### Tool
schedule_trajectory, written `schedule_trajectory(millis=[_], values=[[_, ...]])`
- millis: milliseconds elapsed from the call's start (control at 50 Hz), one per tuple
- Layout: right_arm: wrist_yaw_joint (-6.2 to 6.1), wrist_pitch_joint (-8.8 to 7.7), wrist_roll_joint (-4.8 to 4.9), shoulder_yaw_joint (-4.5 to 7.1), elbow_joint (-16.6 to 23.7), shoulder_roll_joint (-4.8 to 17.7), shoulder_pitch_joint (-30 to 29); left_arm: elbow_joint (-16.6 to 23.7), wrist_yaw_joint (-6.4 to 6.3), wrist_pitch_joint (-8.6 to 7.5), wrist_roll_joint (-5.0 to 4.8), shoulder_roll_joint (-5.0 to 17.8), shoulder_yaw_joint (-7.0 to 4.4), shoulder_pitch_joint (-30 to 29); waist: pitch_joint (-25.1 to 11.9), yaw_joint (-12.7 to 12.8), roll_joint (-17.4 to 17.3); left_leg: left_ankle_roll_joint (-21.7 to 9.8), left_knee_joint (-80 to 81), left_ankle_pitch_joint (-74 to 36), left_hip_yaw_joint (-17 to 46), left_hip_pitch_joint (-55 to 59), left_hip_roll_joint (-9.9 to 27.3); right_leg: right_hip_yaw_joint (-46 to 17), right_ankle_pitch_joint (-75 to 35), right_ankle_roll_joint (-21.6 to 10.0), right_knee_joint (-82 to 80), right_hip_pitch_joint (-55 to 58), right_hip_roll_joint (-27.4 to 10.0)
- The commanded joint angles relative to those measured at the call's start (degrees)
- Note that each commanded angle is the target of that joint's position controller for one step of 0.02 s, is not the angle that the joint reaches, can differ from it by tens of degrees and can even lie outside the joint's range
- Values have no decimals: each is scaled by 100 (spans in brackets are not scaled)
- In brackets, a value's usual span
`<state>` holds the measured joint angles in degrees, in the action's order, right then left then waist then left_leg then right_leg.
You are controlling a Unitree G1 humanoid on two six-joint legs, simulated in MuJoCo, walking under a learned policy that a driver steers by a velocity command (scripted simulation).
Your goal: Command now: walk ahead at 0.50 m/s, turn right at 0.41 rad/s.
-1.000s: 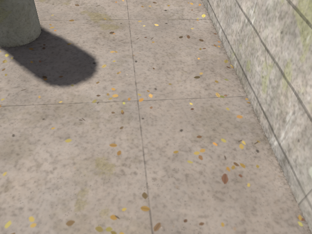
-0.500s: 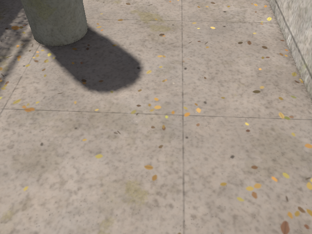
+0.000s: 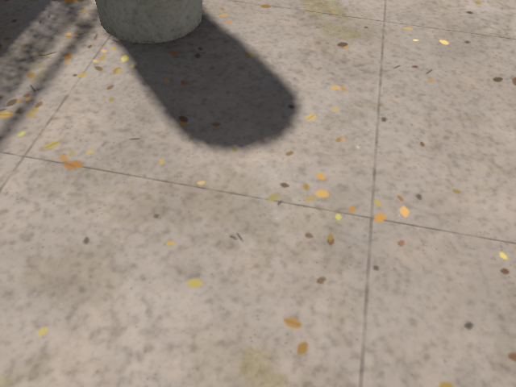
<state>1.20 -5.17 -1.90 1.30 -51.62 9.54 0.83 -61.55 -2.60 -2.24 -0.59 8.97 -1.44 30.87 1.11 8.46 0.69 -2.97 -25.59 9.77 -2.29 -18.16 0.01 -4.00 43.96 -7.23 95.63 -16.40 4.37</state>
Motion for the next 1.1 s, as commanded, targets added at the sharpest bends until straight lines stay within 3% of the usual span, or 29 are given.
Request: schedule_trajectory(millis=[20, 40, 80, 100, 120, 140, 180, 240, 300, 340, 360, 380, 400, 420, 440, 480, 500, 540, 640, 800, 840, 880, 900, 920, 940, 960, 980, 1020, 1100], values=[[-173, 118, 3, 364, -249, 966, 2263, 531, 25, -37, 171, 782, -170, -440, -977, -1334, -761, -1127, 337, -75, 2370, 3601, 2310, 373, -1285, 78, 844, -4225, -580], [-207, 20, 17, 246, -122, 676, 1856, 619, 143, -61, 353, 855, -267, -993, -347, -1189, -482, -863, 602, 74, 1849, 2431, 2024, 69, -2373, 123, -489, -3804, -816], [-263, -111, 94, 146, -247, 456, 1699, 701, 295, 39, 304, 256, -176, -1240, 538, -657, -289, -685, 1102, -717, 1217, 389, 1737, -81, -2927, 392, -1871, -2913, -907], [-250, -190, 50, 187, -220, 550, 1591, 821, 357, 51, 376, 173, -170, -1253, 568, -610, -433, -727, 1273, -1404, 1015, 63, 1641, 71, -3188, 428, -2302, -2445, -860], [-261, -199, 2, 212, -290, 618, 1614, 854, 417, 95, 357, 110, -159, -1241, 347, -423, -688, -800, 1135, -2413, 750, 91, 1617, 172, -3407, 430, -2728, -2241, -938], [-247, -224, 74, 165, -300, 455, 1590, 1021, 473, 51, 327, 147, -143, -1346, 249, -356, -765, -711, 1067, -2915, 374, 72, 1494, 138, -3850, 385, -3353, -1977, -959], [-216, -199, 103, 174, -215, 491, 1496, 1161, 565, -2, 218, 102, -58, -1696, 139, -393, -795, -530, 1116, -2954, -136, 11, 1327, 435, -4575, 210, -4544, -1318, -874], [-261, -155, 152, 206, -297, 799, 1926, 1539, 639, 157, 222, 360, -77, -2448, 219, -519, -572, -350, 1159, -3086, -267, 775, 1607, 691, -4430, 8, -5117, -1354, -777], [-273, -62, 112, 238, -406, 999, 2371, 1726, 582, 145, 302, 503, -103, -2791, 104, -698, -379, -366, 460, -4853, -673, 1910, 1538, 1161, -3638, -249, -5682, -1259, -347], [-303, 58, 28, 273, -440, 1240, 2598, 1578, 546, 110, 238, 670, -177, -2169, -312, -478, -516, -356, -856, -5612, -894, 2150, 1580, 1306, -2838, -429, -5816, -366, 96], [-279, 119, 41, 284, -364, 1300, 2607, 1356, 504, 65, 266, 837, -274, -1515, -674, -186, -352, -265, -1988, -4843, -1050, 1737, 1505, 1134, -2983, -556, -6327, 651, 173], [-242, 159, 72, 256, -195, 1164, 2632, 1229, 416, 50, 311, 1362, -443, -929, -1004, -5, 230, -50, -3666, -2611, -1183, 479, 1267, -301, -2409, -845, -6708, 1840, -734], [-119, 156, 110, 147, 222, 571, 2696, 1394, 372, 104, 255, 1975, -561, -1029, -1392, -417, 1398, 268, -5769, 2312, -768, -1821, -15, -3640, -2504, -1853, -7419, 3206, -2465], [-126, 137, 46, 264, 389, 1119, 1726, 1296, 338, 183, 123, 1817, -541, -770, -1072, -28, 319, 196, -5775, 1871, 260, -2611, 52, -3787, -2220, -1723, -7875, 3092, -2341], [-138, 102, 145, 212, 580, 952, 1390, 1176, 286, 204, 117, 1718, -511, -1037, -241, -305, 216, 110, -5405, 1385, 330, -2829, 323, -2985, -2638, -1487, -7926, 2335, -2240], [-177, 117, 110, 185, 486, 878, 1528, 1273, 241, 160, 120, 1411, -424, -1547, 216, -820, 9, 134, -4516, 944, 331, -2070, 574, -1881, -4205, -1003, -8047, 1069, -1637], [-152, 249, 1, 182, 454, 913, 1801, 1261, 259, 65, 68, 1265, -368, -1641, 222, -1020, 78, 210, -4256, 985, 376, -1733, 622, -1635, -4590, -949, -8098, 797, -1467], [-143, 395, -24, 197, 516, 891, 1665, 1201, 278, -73, 54, 1290, -369, -1523, 55, -1084, 55, 343, -3820, 837, 379, -1542, 563, -1401, -5061, -943, -8190, 667, -1308], [-97, 371, -39, 206, 895, 888, 621, 1067, 242, -113, 64, 1409, -417, -988, 229, -794, 252, 624, -2559, -284, 176, -1944, 484, -1106, -5388, -650, -8399, 782, -967], [23, 237, 68, 34, 1250, 848, -443, 744, 199, -251, 219, 1200, -284, -296, 325, -275, 268, 44, -807, -1045, -183, -1990, 271, -607, -6450, -261, -8436, 2271, -1284], [37, 203, 81, 77, 1133, 986, -6, 770, 138, -293, 236, 1294, -256, -502, 177, -543, 361, -217, -554, -696, -221, -1292, 37, -368, -7680, -136, -8106, 2469, -1373], [-32, 164, 96, 181, 758, 1230, 1147, 767, 96, -301, 290, 1449, -267, -678, -374, -1080, 400, -439, -446, -214, -285, -123, -384, -108, -9224, 0, -6836, 2615, -1345], [-30, 146, 53, 190, 486, 1191, 1959, 778, 109, -286, 259, 1531, -280, -829, -734, -1502, 280, -591, -106, -425, -229, 853, -373, 118, -9037, 36, -5692, 2215, -1223], [-72, 139, -53, 281, 319, 1531, 2780, 931, 125, -314, 238, 1387, -221, -789, -1274, -1761, -214, -907, -224, -436, 903, 2171, 562, 308, -7300, 90, -4055, 1138, -966], [-54, 186, -56, 448, 281, 2049, 2797, 950, 219, -296, 77, 931, -152, -75, -1771, -1272, -1689, -2010, 114, -675, 3906, 3617, 2046, 572, -2312, 465, -1738, -1097, 242], [18, 261, 214, 392, 356, 1677, 2269, 1009, 226, -321, 303, 1370, -200, -432, -1477, -1144, -817, -1879, 731, -85, 4512, 3205, 1932, -141, -1814, 297, -1467, -1634, 1], [25, 292, 205, 361, 493, 1500, 1747, 1187, 265, -376, 264, 1393, -203, -973, -602, -1043, -488, -1760, 891, 84, 3660, 2382, 1764, -190, -2313, 283, -1687, -1896, -296], [-9, 242, 96, 307, 469, 1250, 1651, 1404, 290, -384, 251, 1239, -155, -1469, 41, -918, 46, -1514, 1147, -830, 2846, 1454, 1331, -54, -2630, 352, -2270, -1845, -607], [-56, 115, 192, 319, 313, 1296, 1918, 1583, 321, -91, 332, 1014, -82, -1441, -90, -689, -251, -1352, 1354, -1682, 2096, 956, 814, 140, -2673, 701, -3171, -1549, -770]])
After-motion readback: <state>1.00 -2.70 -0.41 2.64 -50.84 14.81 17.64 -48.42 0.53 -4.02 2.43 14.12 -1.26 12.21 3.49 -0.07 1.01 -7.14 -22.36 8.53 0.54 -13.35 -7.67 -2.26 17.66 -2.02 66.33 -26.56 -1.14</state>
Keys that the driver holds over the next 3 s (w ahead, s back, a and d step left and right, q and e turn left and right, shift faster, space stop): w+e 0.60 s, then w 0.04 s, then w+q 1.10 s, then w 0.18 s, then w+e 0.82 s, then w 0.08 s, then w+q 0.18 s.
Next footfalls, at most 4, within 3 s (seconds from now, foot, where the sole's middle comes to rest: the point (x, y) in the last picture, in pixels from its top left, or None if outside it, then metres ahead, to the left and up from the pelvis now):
0.38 right None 0.34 -0.11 -0.78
0.90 left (334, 316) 0.70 -0.10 -0.78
1.44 right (414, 255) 0.94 -0.33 -0.78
2.00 left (336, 189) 1.17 -0.09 -0.78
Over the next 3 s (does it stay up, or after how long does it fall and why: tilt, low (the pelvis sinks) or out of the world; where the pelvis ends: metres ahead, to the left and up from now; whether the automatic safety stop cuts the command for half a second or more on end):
stays up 1.56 -0.20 0.00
